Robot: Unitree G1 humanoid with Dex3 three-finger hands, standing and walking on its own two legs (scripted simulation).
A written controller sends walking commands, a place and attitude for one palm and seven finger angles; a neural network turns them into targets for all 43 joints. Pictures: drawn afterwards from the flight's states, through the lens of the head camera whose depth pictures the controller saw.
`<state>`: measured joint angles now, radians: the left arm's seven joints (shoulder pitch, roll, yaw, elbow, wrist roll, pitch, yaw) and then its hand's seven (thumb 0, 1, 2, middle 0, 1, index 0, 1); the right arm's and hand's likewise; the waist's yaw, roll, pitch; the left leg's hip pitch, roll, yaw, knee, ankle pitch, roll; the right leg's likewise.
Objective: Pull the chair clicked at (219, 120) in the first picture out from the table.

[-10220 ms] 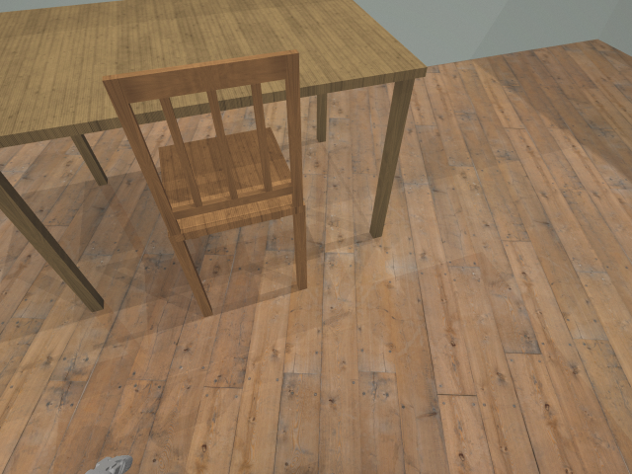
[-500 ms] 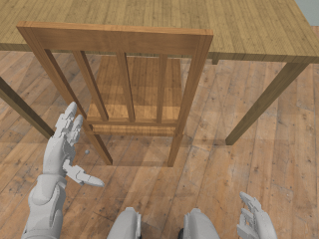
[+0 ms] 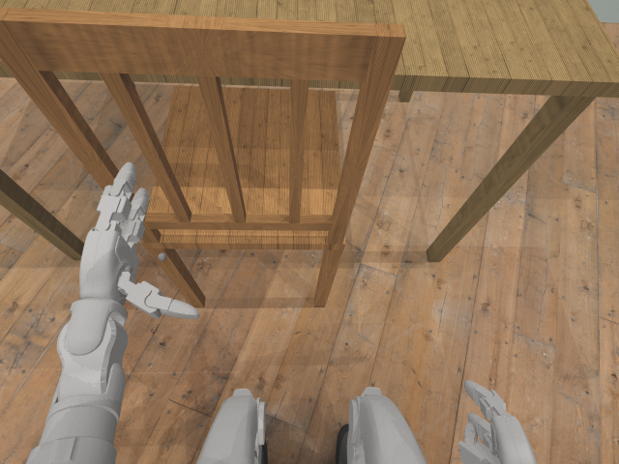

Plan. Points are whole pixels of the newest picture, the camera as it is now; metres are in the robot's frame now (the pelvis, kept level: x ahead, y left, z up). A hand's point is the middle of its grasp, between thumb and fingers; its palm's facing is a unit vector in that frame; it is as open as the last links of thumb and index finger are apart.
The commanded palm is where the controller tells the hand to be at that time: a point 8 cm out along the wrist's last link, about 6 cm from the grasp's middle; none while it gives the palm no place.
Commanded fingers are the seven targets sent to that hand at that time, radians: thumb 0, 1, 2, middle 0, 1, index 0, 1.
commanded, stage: aim the fingers beside a spindle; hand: left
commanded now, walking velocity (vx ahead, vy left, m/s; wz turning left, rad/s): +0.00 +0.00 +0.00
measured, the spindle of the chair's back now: (228, 163) +0.50 +0.12 +0.03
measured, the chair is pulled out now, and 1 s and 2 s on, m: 0.00 0.00 0.00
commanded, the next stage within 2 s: none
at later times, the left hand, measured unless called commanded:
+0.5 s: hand (145, 259) +0.35 +0.21 +0.02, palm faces +0.05 -1.00 -0.05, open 17.0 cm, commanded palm +0.33 +0.25 +0.02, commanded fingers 0.00 -0.50 0.30 -0.06 -0.08 -0.06 -0.08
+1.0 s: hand (155, 259) +0.36 +0.20 +0.01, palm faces +0.01 -1.00 -0.03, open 17.0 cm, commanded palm +0.34 +0.25 +0.02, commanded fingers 0.00 -0.50 0.30 -0.06 -0.08 -0.06 -0.08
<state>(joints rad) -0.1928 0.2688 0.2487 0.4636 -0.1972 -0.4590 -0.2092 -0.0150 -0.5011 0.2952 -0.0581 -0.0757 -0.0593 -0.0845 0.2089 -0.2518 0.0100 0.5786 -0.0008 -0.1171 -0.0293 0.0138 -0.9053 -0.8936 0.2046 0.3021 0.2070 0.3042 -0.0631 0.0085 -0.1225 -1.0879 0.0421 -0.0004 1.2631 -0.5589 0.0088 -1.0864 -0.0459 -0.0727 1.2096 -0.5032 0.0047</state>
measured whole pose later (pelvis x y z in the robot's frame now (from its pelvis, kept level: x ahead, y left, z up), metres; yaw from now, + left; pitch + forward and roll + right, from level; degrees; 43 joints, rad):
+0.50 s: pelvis +0.00 +0.00 +0.00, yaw +0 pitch +22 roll -2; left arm -0.21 0.30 0.28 0.54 -0.22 -0.50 -0.23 -0.01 -0.50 0.30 -0.06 -0.08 -0.06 -0.08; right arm 0.21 -0.25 0.02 0.58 0.01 -0.10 -0.01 0.01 -0.91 -0.89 0.20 0.30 0.21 0.30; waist -0.06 0.01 -0.14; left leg -1.10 0.04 0.00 1.27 -0.56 0.01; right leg -1.10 -0.05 -0.07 1.22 -0.50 0.00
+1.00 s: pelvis +0.00 +0.01 +0.00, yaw +0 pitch +23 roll -3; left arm -0.21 0.28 0.25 0.52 -0.22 -0.48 -0.23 -0.01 -0.50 0.30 -0.05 -0.08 -0.06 -0.08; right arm 0.23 -0.25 0.02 0.58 0.01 -0.09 -0.02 0.01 -0.91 -0.89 0.20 0.30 0.21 0.30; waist -0.06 0.02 -0.14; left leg -1.11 0.04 0.00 1.27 -0.56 0.02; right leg -1.11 -0.05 -0.07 1.21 -0.50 0.01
